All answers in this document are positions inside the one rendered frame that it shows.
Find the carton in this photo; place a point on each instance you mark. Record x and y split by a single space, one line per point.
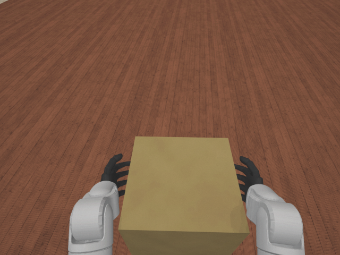
182 197

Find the robot left hand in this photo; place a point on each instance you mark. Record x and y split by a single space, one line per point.
111 175

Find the robot right hand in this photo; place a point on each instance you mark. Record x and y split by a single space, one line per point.
252 176

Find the right robot forearm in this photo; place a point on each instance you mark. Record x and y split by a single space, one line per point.
279 227

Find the left robot forearm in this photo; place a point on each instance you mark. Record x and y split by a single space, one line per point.
91 221

